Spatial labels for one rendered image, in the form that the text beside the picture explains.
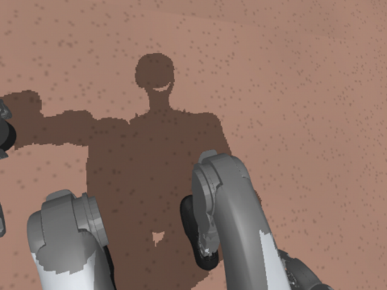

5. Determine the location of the right robot hand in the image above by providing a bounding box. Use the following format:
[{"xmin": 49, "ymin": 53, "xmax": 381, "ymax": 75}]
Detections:
[{"xmin": 278, "ymin": 249, "xmax": 322, "ymax": 290}]

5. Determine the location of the tin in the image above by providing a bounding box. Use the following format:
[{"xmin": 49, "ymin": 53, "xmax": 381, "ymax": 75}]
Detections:
[{"xmin": 0, "ymin": 118, "xmax": 16, "ymax": 152}]

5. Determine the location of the left robot hand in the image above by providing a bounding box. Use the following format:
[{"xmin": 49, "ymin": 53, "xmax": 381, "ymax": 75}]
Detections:
[{"xmin": 0, "ymin": 99, "xmax": 12, "ymax": 160}]

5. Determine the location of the right robot foot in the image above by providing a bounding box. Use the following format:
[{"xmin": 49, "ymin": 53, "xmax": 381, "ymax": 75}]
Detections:
[{"xmin": 180, "ymin": 195, "xmax": 219, "ymax": 271}]

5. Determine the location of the left robot foot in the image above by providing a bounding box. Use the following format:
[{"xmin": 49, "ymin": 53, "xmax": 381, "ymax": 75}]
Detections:
[{"xmin": 103, "ymin": 245, "xmax": 117, "ymax": 290}]

